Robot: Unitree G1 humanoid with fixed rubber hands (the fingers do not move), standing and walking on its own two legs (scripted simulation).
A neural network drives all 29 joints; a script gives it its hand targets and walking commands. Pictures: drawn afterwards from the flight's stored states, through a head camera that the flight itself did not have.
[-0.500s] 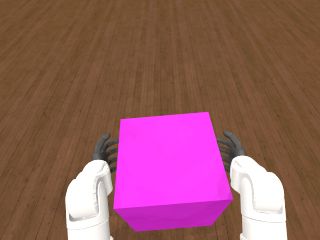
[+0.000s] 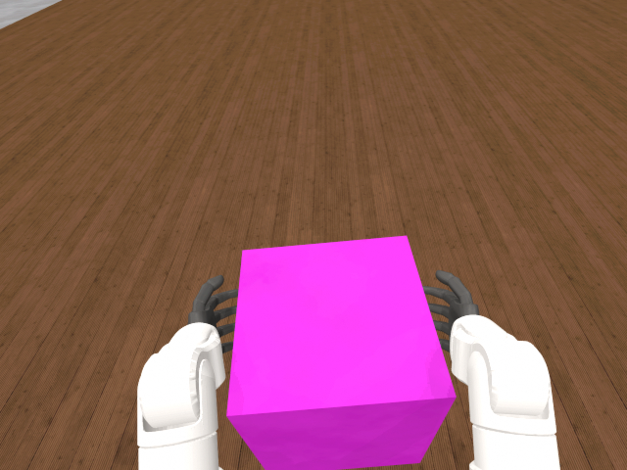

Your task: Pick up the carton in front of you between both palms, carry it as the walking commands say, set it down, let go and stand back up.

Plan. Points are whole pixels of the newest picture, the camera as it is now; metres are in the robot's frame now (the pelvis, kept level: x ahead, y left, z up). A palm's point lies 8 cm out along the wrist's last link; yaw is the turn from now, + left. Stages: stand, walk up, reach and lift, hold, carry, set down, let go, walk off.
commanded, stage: carry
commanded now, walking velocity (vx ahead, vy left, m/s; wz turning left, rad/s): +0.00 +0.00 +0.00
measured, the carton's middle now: (334, 360) +0.28 +0.00 +0.01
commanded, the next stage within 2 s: hold in 1.38 s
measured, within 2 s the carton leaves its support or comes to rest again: neither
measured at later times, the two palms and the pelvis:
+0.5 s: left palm (199, 370) +0.24 +0.15 +0.08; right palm (466, 363) +0.24 -0.14 +0.08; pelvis -0.03 +0.00 +0.00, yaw +0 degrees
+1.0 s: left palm (202, 382) +0.24 +0.16 +0.04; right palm (452, 375) +0.24 -0.14 +0.04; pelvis -0.06 +0.01 +0.00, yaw +0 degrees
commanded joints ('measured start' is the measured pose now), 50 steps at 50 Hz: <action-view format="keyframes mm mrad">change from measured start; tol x2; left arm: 1 -438 -917 -719 -51 -433 11 -266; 9 -439 -906 -722 -50 -432 16 -271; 18 -437 -913 -721 51 -391 -29 -280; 28 -429 -890 -677 133 -322 -177 -283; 38 -425 -848 -545 301 -192 -369 -285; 45 -502 -884 -427 481 -101 -527 -300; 50 -526 -928 -427 523 -92 -578 -308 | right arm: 1 -478 939 714 -80 438 -12 254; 10 -472 928 712 -74 431 -9 256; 17 -468 933 715 10 404 -40 267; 27 -467 912 674 93 342 -181 273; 36 -448 864 567 222 231 -345 276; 44 -530 886 431 417 127 -527 288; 50 -572 940 423 476 111 -600 301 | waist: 1 1 -10 -298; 20 3 -5 -174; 39 3 -1 -183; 50 4 0 -229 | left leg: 1 148 94 -76 5 602 -1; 18 90 103 -104 -99 353 12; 24 81 102 -110 -119 293 15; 42 61 102 -120 -147 219 23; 50 75 104 -120 -140 240 27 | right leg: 1 128 -112 79 0 697 -8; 17 71 -109 92 -87 384 -15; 21 58 -109 97 -105 332 -18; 41 38 -104 101 -127 224 -19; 50 52 -103 99 -116 233 -18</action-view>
